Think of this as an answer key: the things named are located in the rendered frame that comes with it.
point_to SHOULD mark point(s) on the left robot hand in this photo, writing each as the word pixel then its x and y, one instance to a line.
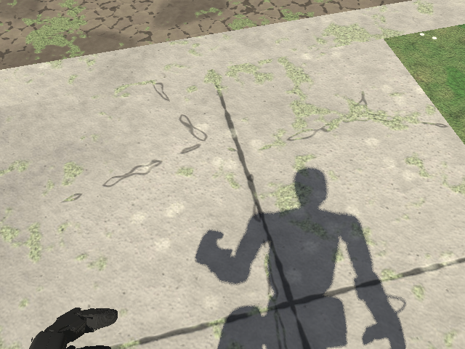
pixel 73 324

